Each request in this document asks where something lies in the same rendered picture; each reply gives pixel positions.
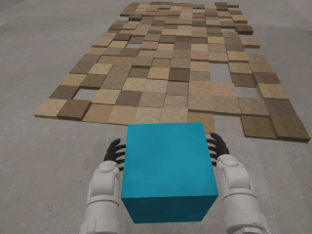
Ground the carton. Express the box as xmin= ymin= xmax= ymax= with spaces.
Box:
xmin=121 ymin=122 xmax=219 ymax=224

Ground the robot left hand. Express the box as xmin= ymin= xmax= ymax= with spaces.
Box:
xmin=103 ymin=138 xmax=126 ymax=172

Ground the robot right hand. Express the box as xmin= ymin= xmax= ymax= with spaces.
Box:
xmin=206 ymin=133 xmax=230 ymax=167

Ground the right robot forearm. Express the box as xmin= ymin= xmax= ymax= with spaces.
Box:
xmin=216 ymin=154 xmax=271 ymax=234

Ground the left robot forearm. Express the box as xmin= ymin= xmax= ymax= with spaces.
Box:
xmin=79 ymin=160 xmax=121 ymax=234

